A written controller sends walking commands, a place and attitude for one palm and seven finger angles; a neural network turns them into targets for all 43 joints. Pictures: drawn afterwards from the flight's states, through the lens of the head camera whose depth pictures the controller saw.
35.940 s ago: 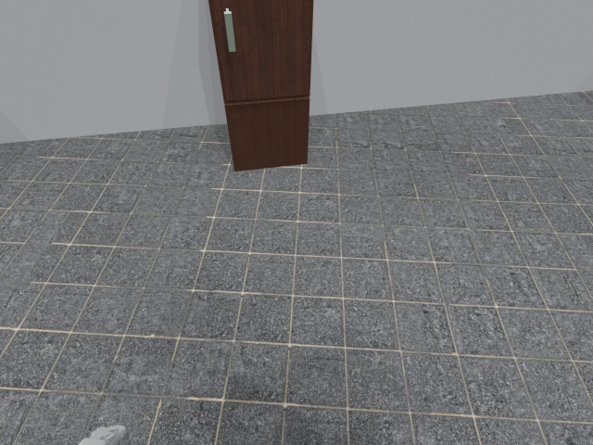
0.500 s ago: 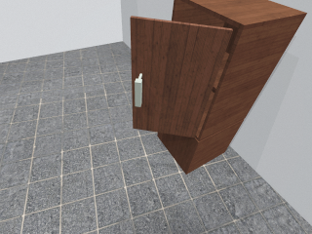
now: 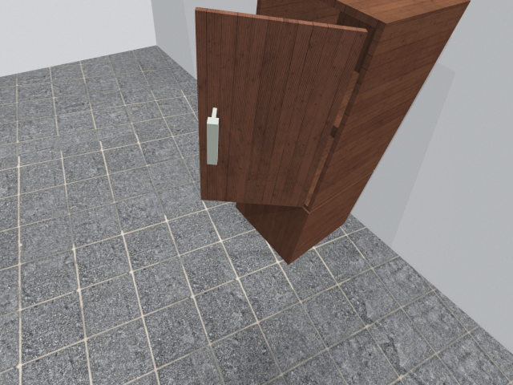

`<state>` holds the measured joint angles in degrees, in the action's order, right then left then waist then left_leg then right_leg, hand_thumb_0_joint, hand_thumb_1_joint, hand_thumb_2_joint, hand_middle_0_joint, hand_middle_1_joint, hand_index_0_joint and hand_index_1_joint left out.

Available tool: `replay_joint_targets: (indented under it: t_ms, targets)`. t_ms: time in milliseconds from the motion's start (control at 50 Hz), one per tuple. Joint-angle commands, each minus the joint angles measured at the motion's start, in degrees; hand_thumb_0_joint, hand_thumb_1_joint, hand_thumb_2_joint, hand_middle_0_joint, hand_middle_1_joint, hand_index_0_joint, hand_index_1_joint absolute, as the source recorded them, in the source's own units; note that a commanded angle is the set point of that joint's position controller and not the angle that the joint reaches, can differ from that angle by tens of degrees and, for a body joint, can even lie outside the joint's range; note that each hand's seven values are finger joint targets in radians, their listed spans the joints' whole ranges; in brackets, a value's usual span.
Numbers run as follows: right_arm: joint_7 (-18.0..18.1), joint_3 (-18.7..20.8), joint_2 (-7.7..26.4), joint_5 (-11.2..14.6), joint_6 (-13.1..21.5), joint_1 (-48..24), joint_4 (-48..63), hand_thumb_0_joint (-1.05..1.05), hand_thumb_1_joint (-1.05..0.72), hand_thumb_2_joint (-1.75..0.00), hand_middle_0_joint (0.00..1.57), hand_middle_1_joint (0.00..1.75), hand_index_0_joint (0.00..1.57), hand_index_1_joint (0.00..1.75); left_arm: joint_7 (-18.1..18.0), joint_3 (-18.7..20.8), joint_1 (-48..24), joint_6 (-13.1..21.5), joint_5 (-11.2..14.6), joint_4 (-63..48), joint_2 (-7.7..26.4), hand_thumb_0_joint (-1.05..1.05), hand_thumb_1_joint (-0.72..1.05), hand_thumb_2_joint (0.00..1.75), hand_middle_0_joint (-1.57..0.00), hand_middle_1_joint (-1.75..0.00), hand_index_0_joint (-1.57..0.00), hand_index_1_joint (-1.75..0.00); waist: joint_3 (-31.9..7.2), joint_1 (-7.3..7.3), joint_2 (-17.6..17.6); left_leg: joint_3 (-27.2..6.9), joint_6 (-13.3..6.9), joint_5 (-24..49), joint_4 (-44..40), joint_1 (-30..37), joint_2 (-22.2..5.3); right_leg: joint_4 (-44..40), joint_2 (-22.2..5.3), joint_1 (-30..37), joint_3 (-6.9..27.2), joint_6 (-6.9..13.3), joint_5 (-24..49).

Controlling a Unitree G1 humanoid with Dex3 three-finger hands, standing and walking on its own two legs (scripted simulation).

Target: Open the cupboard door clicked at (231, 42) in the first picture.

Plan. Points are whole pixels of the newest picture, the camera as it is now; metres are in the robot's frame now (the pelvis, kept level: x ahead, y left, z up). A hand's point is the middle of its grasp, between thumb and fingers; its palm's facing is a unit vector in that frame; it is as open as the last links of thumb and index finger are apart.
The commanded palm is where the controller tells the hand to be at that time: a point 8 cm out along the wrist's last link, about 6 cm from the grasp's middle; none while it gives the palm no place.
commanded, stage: come to a stop and stand still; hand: left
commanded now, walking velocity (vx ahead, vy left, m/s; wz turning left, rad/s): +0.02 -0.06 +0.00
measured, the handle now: (213, 136) +0.70 +0.12 -0.05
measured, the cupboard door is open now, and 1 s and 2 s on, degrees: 51 51 51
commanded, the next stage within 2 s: look again from close up in 0.08 s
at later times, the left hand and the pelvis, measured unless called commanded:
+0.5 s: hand out of the picture -0.02 +0.10 -0.18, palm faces +0.03 -0.99 -0.16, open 7.3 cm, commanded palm none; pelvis +0.00 -0.06 -0.01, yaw +0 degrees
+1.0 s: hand out of the picture +0.00 +0.08 -0.19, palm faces +0.10 -0.98 -0.14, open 7.4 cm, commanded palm none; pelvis +0.04 -0.07 -0.01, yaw +2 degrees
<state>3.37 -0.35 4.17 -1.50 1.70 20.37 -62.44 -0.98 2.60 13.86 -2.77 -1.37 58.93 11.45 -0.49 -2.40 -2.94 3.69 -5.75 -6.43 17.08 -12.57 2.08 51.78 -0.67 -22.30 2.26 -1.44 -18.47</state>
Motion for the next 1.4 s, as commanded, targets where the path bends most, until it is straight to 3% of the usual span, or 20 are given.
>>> replay_joint_targets:
  t_ms: [0,140,200,240,280,320,400,800,920,980,1020,1060,1080,1100,1120,1140,1160,1200,1300,1380]
  targets:
    - [0.32,2.47,9.99,0.01,0.3,4.92,0.29,0.0,-0.9,-0.9,0.2,0.3,0.2,0.3,0.26,0.34,3.72,0.16,-0.13,-1.57,0.91,0.0,0.9,0.9,-0.2,-0.3,-0.2,-0.3,0.88,1.09,9.57,-16.24,-0.03,-0.42,-7.42,6.04,-16.58,-2.05,-1.55,-4.37,0.33,-0.22,-0.58]
    - [-1.05,3.08,10.46,0.03,-0.54,3.46,-0.26,0.0,-0.9,-0.9,0.2,0.3,0.2,0.3,-0.25,-0.74,2.65,1.29,0.43,-1.18,-0.06,0.0,0.9,0.9,-0.2,-0.3,-0.2,-0.3,2.09,0.83,10.16,-16.37,-1.24,-12.63,-7.6,0.48,-14.08,-21.36,-0.93,6.15,-3.13,1.37,-3.35]
    - [-1.41,2.78,8.97,0.63,-0.72,2.62,-0.72,0.0,-0.9,-0.9,0.2,0.3,0.2,0.3,-0.86,-0.91,7.15,2.29,0.63,1.07,0.52,0.0,0.9,0.9,-0.2,-0.3,-0.2,-0.3,1.72,2.67,5.32,-12.2,2.54,-15.97,-3.89,-6.16,-10.37,-32.99,-2.16,17.32,-1.8,2.25,5.62]
    - [-1.73,1.73,6.51,1.09,-0.79,2.13,-0.68,0.0,-0.9,-0.9,0.2,0.3,0.2,0.3,-1.41,-1.42,6.94,3.14,0.72,1.15,2.26,0.0,0.9,0.9,-0.2,-0.3,-0.2,-0.3,3.59,2.25,0.4,-7.73,4.71,-12.4,1.01,-7.17,-6.33,-36.03,-8.15,14.78,4.63,4.83,1.05]
    - [-2.04,1.31,5.85,0.85,-0.69,2.96,-0.95,0.0,-0.9,-0.9,0.2,0.3,0.2,0.3,-1.14,-1.93,5.61,3.57,0.9,1.33,2.84,0.0,0.9,0.9,-0.2,-0.3,-0.2,-0.3,3.8,0.87,0.3,-6.17,4.91,-8.47,2.62,-0.37,-4.88,-36.41,-8.42,6.2,4.71,5.21,-3.37]
    - [-1.85,1.5,7.13,0.77,-1.1,3.12,-1.31,0.0,-0.9,-0.9,0.2,0.3,0.2,0.3,-1.13,-2.39,5.53,3.94,1.0,1.44,1.47,0.0,0.9,0.9,-0.2,-0.3,-0.2,-0.3,5.22,0.74,-3.15,-6.1,4.69,-6.61,3.62,1.48,-5.95,-36.38,-6.16,4.03,3.63,4.24,-2.8]
    - [-1.78,1.01,7.5,0.97,-0.82,2.32,-1.55,0.0,-0.9,-0.9,0.2,0.3,0.2,0.3,-1.23,-2.89,8.0,4.21,1.02,2.13,0.74,0.0,0.9,0.9,-0.2,-0.3,-0.2,-0.3,7.18,1.32,0.45,-6.58,4.42,-5.19,2.18,0.86,-6.86,-35.16,-4.94,4.55,3.29,3.74,1.63]
    - [-1.04,0.35,7.75,1.15,-0.33,-0.75,-1.66,0.0,-0.9,-0.9,0.2,0.3,0.2,0.3,-1.71,-2.94,13.61,5.05,0.83,4.0,0.3,0.0,0.9,0.9,-0.2,-0.3,-0.2,-0.3,3.21,2.52,1.43,-4.32,4.75,1.97,4.91,3.49,-7.15,-34.14,-5.48,12.33,2.3,3.03,17.51]
    - [-1.89,0.81,7.53,0.41,-0.58,-2.6,0.37,0.0,-0.9,-0.9,0.2,0.3,0.2,0.3,-0.83,-0.86,15.02,4.13,0.4,3.3,2.61,0.0,0.9,0.9,-0.2,-0.3,-0.2,-0.3,10.69,4.07,-4.39,0.07,4.97,-12.42,14.56,-8.95,-4.05,-40.4,-9.48,12.29,10.11,7.91,-9.49]
    - [-2.16,1.14,7.72,0.29,-0.11,-4.12,2.2,0.0,-0.9,-0.9,0.2,0.3,0.2,0.3,-0.72,-0.11,16.41,4.54,0.05,2.81,2.91,0.0,0.9,0.9,-0.2,-0.3,-0.2,-0.3,11.63,4.6,-5.16,0.35,4.77,-16.6,21.43,-14.64,-4.86,-40.08,-13.16,15.26,13.15,11.85,-2.62]
    - [-2.35,1.29,7.27,0.37,0.45,-3.54,2.81,0.0,-0.9,-0.9,0.2,0.3,0.2,0.3,-0.69,0.22,16.3,4.86,-0.19,2.72,3.22,0.0,0.9,0.9,-0.2,-0.3,-0.2,-0.3,10.46,3.94,-3.61,1.26,4.56,-17.43,18.65,-13.02,-5.14,-36.84,-13.55,16.38,10.81,12.82,5.64]
    - [-2.22,1.3,6.97,0.55,1.1,2.48,0.97,0.0,-0.9,-0.9,0.2,0.3,0.2,0.3,-0.43,0.18,13.4,4.78,0.01,2.01,2.97,0.0,0.9,0.9,-0.2,-0.3,-0.2,-0.3,8.24,0.62,-0.79,1.89,3.56,-11.03,9.46,-0.95,-4.47,-28.14,-9.68,11.02,4.23,10.25,12.45]
    - [-1.83,1.82,9.56,0.2,1.6,8.25,-0.84,0.0,-0.9,-0.9,0.2,0.3,0.2,0.3,-0.06,-0.19,12.41,4.82,0.39,1.28,1.26,0.0,0.9,0.9,-0.2,-0.3,-0.2,-0.3,6.25,-1.25,6.32,-5.19,0.96,-4.33,5.88,8.05,-8.81,-17.13,-4.11,4.34,-1.17,7.5,11.99]
    - [-1.48,2.85,14.33,-0.41,1.81,14.29,-2.16,0.0,-0.9,-0.9,0.2,0.3,0.2,0.3,0.1,-0.67,11.63,5.12,0.6,-0.09,-1.16,0.0,0.9,0.9,-0.2,-0.3,-0.2,-0.3,3.57,-2.5,19.19,-21.67,-4.86,1.9,0.84,15.86,-20.88,-2.83,1.17,-6.52,-7.81,4.62,-4.91]
    - [-0.95,2.42,14.06,-0.31,1.54,17.69,-3.13,0.0,-0.9,-0.9,0.2,0.3,0.2,0.3,-0.19,-0.76,7.04,5.45,-0.05,-1.69,0.11,0.0,0.9,0.9,-0.2,-0.3,-0.2,-0.3,5.91,-3.73,18.91,-26.52,-8.03,10.34,-2.27,17.11,-24.7,8.65,1.66,-13.53,-5.69,4.73,-14.86]
    - [-0.6,1.81,12.3,-0.18,1.56,16.53,-3.04,0.0,-0.9,-0.9,0.2,0.3,0.2,0.3,-0.26,-0.37,4.9,5.41,-0.14,-1.89,0.82,0.0,0.9,0.9,-0.2,-0.3,-0.2,-0.3,9.17,-3.0,15.28,-25.01,-9.9,16.28,-1.77,13.72,-25.27,14.81,-1.27,-16.08,-2.6,5.02,-12.96]
    - [-0.5,1.42,10.07,-0.06,1.94,14.32,-2.14,0.0,-0.9,-0.9,0.2,0.3,0.2,0.3,-0.02,-0.05,4.23,5.5,0.05,-1.78,0.63,0.0,0.9,0.9,-0.2,-0.3,-0.2,-0.3,9.55,-1.97,7.23,-22.49,-9.96,18.96,-1.9,10.78,-24.88,17.4,-2.43,-15.93,-1.6,4.86,-9.52]
    - [-0.45,1.21,9.8,0.0,2.9,10.13,-0.62,0.0,-0.9,-0.9,0.2,0.3,0.2,0.3,0.69,-0.17,5.23,5.03,-0.03,-0.93,-1.42,0.0,0.9,0.9,-0.2,-0.3,-0.2,-0.3,7.99,0.59,3.45,-15.45,-7.63,23.62,-2.21,9.86,-21.76,17.55,-3.87,-14.78,-1.96,3.49,-3.79]
    - [-0.11,0.92,8.76,0.35,3.65,10.15,-1.63,0.0,-0.9,-0.9,0.2,0.3,0.2,0.3,1.41,0.19,2.88,3.55,-0.12,-1.81,-2.23,0.0,0.9,0.9,-0.2,-0.3,-0.2,-0.3,6.09,1.77,8.34,-5.83,-3.86,31.92,-2.41,11.82,-17.07,13.51,-3.57,-16.76,-4.88,2.03,3.55]
    - [0.21,0.95,8.51,-0.22,2.66,8.32,-1.49,0.0,-0.9,-0.9,0.2,0.3,0.2,0.3,0.95,-0.46,-3.35,3.55,0.37,-3.89,-2.75,0.0,0.9,0.9,-0.2,-0.3,-0.2,-0.3,6.23,1.34,10.6,-1.15,-1.01,43.28,1.19,10.69,-14.38,-6.16,-2.55,-9.48,-7.52,2.16,7.27]
